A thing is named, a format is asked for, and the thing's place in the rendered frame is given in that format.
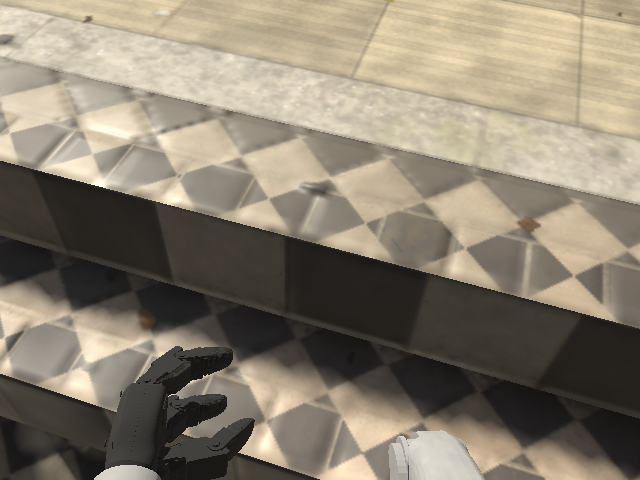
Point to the stairs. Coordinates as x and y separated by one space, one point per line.
335 354

